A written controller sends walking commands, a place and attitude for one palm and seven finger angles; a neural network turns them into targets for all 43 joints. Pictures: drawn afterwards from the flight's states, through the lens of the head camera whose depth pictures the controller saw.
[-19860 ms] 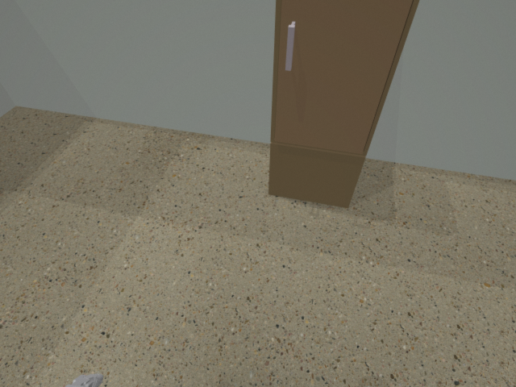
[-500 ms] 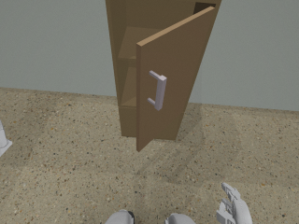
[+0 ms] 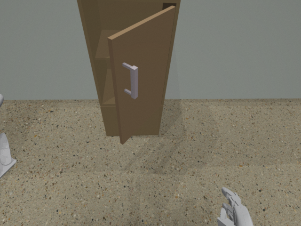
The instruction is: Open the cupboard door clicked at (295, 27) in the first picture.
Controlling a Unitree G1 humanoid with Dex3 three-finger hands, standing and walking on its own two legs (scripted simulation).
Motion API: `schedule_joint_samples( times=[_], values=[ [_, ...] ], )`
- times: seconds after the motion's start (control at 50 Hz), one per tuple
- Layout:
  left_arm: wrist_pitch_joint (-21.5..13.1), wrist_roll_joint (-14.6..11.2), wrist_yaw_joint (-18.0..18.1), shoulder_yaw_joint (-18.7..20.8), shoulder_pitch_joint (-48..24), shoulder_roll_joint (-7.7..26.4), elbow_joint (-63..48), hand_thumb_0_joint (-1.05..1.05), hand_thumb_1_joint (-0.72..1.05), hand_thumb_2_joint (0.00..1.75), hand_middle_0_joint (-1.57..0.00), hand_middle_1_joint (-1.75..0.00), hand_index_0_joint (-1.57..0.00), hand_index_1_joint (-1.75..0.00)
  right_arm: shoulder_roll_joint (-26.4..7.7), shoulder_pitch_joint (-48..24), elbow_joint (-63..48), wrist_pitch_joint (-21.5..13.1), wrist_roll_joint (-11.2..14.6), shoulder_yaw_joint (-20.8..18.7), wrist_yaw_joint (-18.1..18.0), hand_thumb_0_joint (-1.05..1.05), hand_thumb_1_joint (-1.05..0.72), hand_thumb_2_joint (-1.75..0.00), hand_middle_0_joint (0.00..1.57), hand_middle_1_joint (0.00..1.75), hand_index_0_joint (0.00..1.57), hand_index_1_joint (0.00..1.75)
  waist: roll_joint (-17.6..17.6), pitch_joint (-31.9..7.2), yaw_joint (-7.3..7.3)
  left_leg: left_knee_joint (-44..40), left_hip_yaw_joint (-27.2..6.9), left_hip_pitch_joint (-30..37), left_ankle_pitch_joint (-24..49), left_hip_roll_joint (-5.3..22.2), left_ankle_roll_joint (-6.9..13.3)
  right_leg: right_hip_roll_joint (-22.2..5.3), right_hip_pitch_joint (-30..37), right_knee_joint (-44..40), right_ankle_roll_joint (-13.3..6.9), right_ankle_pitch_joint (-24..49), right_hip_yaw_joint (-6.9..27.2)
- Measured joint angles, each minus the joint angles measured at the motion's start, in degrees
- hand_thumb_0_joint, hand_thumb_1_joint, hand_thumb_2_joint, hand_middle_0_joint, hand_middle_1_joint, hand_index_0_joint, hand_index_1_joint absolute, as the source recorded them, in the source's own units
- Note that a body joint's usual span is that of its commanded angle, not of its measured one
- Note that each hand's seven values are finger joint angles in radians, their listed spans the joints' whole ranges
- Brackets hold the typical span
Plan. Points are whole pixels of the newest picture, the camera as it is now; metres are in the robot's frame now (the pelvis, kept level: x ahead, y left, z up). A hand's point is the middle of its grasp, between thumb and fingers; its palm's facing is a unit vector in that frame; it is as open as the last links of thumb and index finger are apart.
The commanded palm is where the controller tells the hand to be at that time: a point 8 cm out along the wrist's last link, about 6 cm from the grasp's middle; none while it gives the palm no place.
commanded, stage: stop stepping back and stand still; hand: left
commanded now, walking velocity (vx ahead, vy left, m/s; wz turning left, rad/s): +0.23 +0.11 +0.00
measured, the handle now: (130, 81) +0.59 +0.09 +0.04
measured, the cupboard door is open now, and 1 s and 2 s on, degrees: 51 51 51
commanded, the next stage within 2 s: let the arm hang, fingers relaxed in 0.90 s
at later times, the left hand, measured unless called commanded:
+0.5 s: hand out of the picture +0.17 +0.27 +0.17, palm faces +0.42 -0.76 -0.49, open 7.4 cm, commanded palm +0.11 +0.31 +0.18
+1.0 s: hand out of the picture +0.16 +0.29 +0.16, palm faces +0.41 -0.77 -0.48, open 7.4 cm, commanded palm none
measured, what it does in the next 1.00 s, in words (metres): steps on the spot: left foot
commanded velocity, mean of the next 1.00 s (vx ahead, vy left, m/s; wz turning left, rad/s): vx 0.04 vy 0.02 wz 0.00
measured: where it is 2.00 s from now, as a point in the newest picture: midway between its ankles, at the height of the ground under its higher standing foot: outside the picture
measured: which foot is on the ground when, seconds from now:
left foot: down 0.00-0.04, up 0.06-0.28, down 0.30-1.00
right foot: down 0.00-1.00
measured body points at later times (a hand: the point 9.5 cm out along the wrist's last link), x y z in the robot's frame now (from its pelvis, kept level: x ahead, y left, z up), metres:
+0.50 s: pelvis -0.03 +0.01 +0.00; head -0.03 +0.00 +0.45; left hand +0.14 +0.31 +0.19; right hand +0.13 -0.23 -0.09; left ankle -0.03 +0.14 -0.74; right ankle +0.00 -0.08 -0.74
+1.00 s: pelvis -0.04 +0.03 +0.01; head -0.03 +0.03 +0.46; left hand +0.13 +0.33 +0.19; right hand +0.13 -0.20 -0.08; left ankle -0.03 +0.14 -0.74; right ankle +0.00 -0.08 -0.74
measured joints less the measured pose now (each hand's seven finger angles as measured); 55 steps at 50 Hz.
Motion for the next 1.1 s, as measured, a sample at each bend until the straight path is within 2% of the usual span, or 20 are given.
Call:
schedule_joint_samples(
  times=[0.04, 0.08, 0.12, 0.16, 0.2, 0.28, 0.3, 0.32, 0.36, 0.4, 0.5, 0.76, 1.0, 1.02, 1.04, 1.1],
  values=[
    [-0.4, 0.4, -0.1, -0.8, 0.4, -0.8, 0.7, 0.01, 0.88, 0.9, -0.21, -0.3, -0.22, -0.3, -0.3, 0.5, 0.4, 0.9, -0.2, -0.1, 0.0, 0.01, -0.9, -0.9, 0.2, 0.3, 0.2, 0.3, 1.4, -0.1, -0.12, 2.5, -0.8, -1.3, -3.1, 0.6, -0.5, 0.7, 0.6, -2.4, -2.5, 4.9, -1.0],
    [-0.4, 0.8, -0.2, -1.6, 0.2, -1.3, 1.4, 0.01, 0.88, 0.9, -0.21, -0.3, -0.22, -0.3, -0.6, 1.1, 1.6, 2.1, -0.4, -0.6, 0.0, 0.01, -0.9, -0.9, 0.2, 0.3, 0.2, 0.3, 2.0, -1.1, 0.92, 11.1, -1.9, -4.5, -10.3, 0.5, -1.2, 1.1, 0.2, -2.9, -4.8, 6.2, -1.1],
    [-1.2, 1.1, -0.1, -2.1, -0.8, -2.4, 2.7, 0.01, 0.88, 0.89, -0.21, -0.3, -0.22, -0.3, -0.9, 1.7, 3.2, 2.8, -0.4, -1.0, 0.1, 0.01, -0.9, -0.9, 0.2, 0.3, 0.2, 0.3, 1.6, -2.2, 2.2, 22.0, -2.2, -7.3, -12.1, 0.2, -1.5, 0.8, -0.2, -3.7, -5.7, 8.1, -0.5],
    [-1.8, 1.4, 0.1, -2.6, -2.6, -3.7, 4.9, 0.01, 0.88, 0.9, -0.21, -0.3, -0.22, -0.3, -1.2, 2.8, 4.3, 3.2, -0.3, -1.1, -0.1, 0.01, -0.9, -0.9, 0.2, 0.3, 0.2, 0.3, 1.5, -3.3, 2.53, 25.1, -1.8, -7.5, -12.2, 0.7, -1.4, 0.4, -0.2, -4.5, -5.5, 8.5, -0.4],
    [-2.1, 1.7, 0.3, -3.1, -4.8, -4.6, 7.0, 0.01, 0.88, 0.9, -0.21, -0.3, -0.22, -0.3, -1.4, 3.7, 4.9, 3.1, -0.1, -1.3, -0.6, 0.01, -0.9, -0.9, 0.2, 0.3, 0.2, 0.3, 1.4, -4.2, 2.4, 21.6, -1.1, -5.2, -12.9, 1.5, -0.8, -0.1, -0.4, -4.7, -5.3, 8.6, -0.8],
    [-1.9, 1.8, 0.7, -3.8, -6.3, -6.0, 8.0, 0.01, 0.88, 0.9, -0.21, -0.3, -0.22, -0.3, -2.5, 4.4, 4.7, 2.1, -0.2, -1.7, -1.1, 0.01, -0.9, -0.9, 0.2, 0.3, 0.2, 0.3, 2.7, -4.5, 1.53, 7.0, -1.0, 3.1, -12.8, 2.8, 0.7, -0.1, -1.3, -3.2, -4.9, 7.8, -1.9],
    [-2.0, 1.7, 0.7, -3.9, -6.1, -6.1, 7.6, 0.01, 0.88, 0.9, -0.21, -0.3, -0.22, -0.3, -2.9, 4.2, 4.4, 1.8, -0.1, -1.9, -1.0, 0.01, -0.9, -0.9, 0.2, 0.3, 0.2, 0.3, 3.6, -4.2, 1.18, 4.1, -1.6, 4.7, -11.2, 3.3, 0.5, 0.4, -1.6, -2.5, -4.7, 7.5, -2.5],
    [-2.1, 1.6, 0.7, -3.8, -6.0, -5.9, 7.2, 0.01, 0.88, 0.9, -0.21, -0.3, -0.22, -0.3, -2.8, 3.6, 4.4, 1.8, 0.0, -2.2, -1.0, 0.01, -0.9, -0.9, 0.2, 0.3, 0.2, 0.3, 3.6, -3.4, 0.97, 3.3, -1.7, 5.1, -8.3, 3.3, -0.7, 0.3, -1.6, -1.8, -4.5, 7.2, -2.6],
    [-2.3, 1.3, 0.4, -3.3, -4.9, -5.1, 6.7, 0.01, 0.88, 0.9, -0.21, -0.3, -0.22, -0.3, -2.3, 2.6, 4.4, 1.9, 0.2, -2.1, -0.7, 0.01, -0.9, -0.9, 0.2, 0.29, 0.2, 0.3, 3.1, -2.4, 1.13, 3.6, -1.0, 5.8, -7.9, 3.1, -2.3, 0.0, -1.1, -1.4, -4.3, 7.1, -1.9],
    [-2.4, 1.2, 0.2, -2.8, -3.5, -4.5, 6.5, 0.01, 0.88, 0.9, -0.21, -0.3, -0.22, -0.3, -2.0, 2.1, 3.8, 1.7, 0.3, -1.9, -0.4, 0.01, -0.9, -0.9, 0.2, 0.29, 0.2, 0.3, 3.1, -2.1, 1.1, 3.6, -0.4, 6.1, -8.5, 3.0, -2.7, 0.0, -0.9, -1.7, -4.0, 7.3, -1.3],
    [-2.5, 1.2, -0.1, -2.6, -3.8, -3.8, 7.0, 0.01, 0.88, 0.9, -0.21, -0.3, -0.22, -0.3, -1.2, 0.8, 2.8, 1.0, 0.3, -1.2, 0.2, 0.01, -0.9, -0.9, 0.2, 0.29, 0.2, 0.3, 3.5, -0.9, 1.63, 3.5, 0.2, 6.3, -8.6, 2.7, -2.2, -0.3, -0.5, -2.6, -3.2, 8.1, -0.7],
    [-1.2, 0.8, -0.6, -3.5, -4.7, -5.0, 6.6, 0.01, 0.88, 0.9, -0.21, -0.3, -0.22, -0.3, 0.2, -1.2, 1.3, 1.7, 0.2, 0.1, 0.6, 0.01, -0.9, -0.9, 0.2, 0.3, 0.2, 0.3, 3.6, 0.3, 2.55, 1.2, 0.6, 6.3, -6.9, 1.7, -1.0, -1.1, -0.1, -5.8, -1.9, 10.4, -0.2],
    [-0.9, 0.6, -0.5, -3.5, -4.0, -4.9, 6.2, 0.01, 0.88, 0.9, -0.21, -0.3, -0.22, -0.3, -0.7, -1.0, 1.2, 2.5, 0.3, -0.6, 0.1, 0.01, -0.9, -0.9, 0.2, 0.3, 0.2, 0.3, 4.1, 0.5, 2.34, -0.1, 0.3, 6.3, -5.7, 1.4, -0.5, -1.5, 0.5, -8.1, -1.4, 12.1, -0.4],
    [-1.8, 1.4, -1.2, -4.7, -5.5, -4.3, 9.2, 0.01, 0.89, 0.9, -0.21, -0.3, -0.21, -0.3, -1.4, -1.1, 2.4, 1.4, 0.5, -0.9, 1.1, 0.01, -0.9, -0.9, 0.2, 0.3, 0.2, 0.3, 4.6, 0.0, 2.2, 0.8, -0.1, 5.0, -5.8, 1.2, -0.4, -1.7, -0.4, -7.4, -1.4, 11.9, -0.9],
    [-1.2, 2.2, -2.6, -7.1, -8.4, -3.8, 14.6, 0.01, 0.89, 0.9, -0.2, -0.3, -0.21, -0.3, -2.4, -1.7, 4.3, 1.3, 0.7, -1.3, 2.3, 0.01, -0.9, -0.9, 0.2, 0.3, 0.2, 0.3, 5.2, -0.5, 2.4, 2.0, -0.5, 3.7, -6.0, 0.8, -0.3, -2.1, -1.7, -5.9, -1.3, 11.4, -1.3],
    [5.6, 3.7, -6.3, -14.7, -17.1, -5.0, 36.1, 0.0, 0.89, 0.9, -0.2, -0.3, -0.21, -0.3, -5.5, -4.6, 9.8, 5.0, 0.1, -1.5, 4.2, 0.01, -0.9, -0.9, 0.2, 0.3, 0.2, 0.3, 6.9, -1.5, 2.64, 4.9, -0.6, 1.2, -6.8, -0.3, 0.2, -3.4, -5.0, -0.9, -1.2, 9.3, -1.4]
  ],
)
